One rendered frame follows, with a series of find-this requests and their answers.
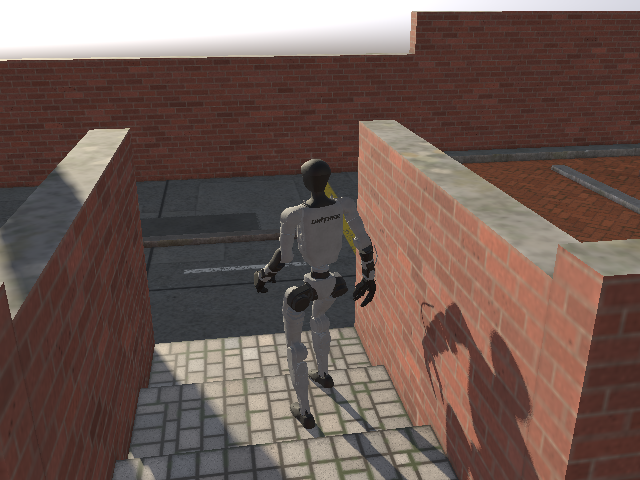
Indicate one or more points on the robot right forearm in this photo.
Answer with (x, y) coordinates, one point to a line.
(367, 262)

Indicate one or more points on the right robot hand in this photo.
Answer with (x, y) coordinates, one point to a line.
(361, 289)

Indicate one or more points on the left robot hand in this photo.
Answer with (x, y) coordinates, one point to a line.
(259, 285)

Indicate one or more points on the robot right upper arm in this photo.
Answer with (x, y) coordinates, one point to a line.
(355, 222)

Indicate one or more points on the robot right shin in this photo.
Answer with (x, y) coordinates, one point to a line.
(321, 343)

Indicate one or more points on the robot left upper arm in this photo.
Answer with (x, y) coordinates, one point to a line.
(289, 219)

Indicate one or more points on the robot left forearm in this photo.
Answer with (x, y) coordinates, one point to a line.
(272, 267)

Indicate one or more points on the robot right foot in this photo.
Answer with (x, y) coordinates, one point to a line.
(326, 381)

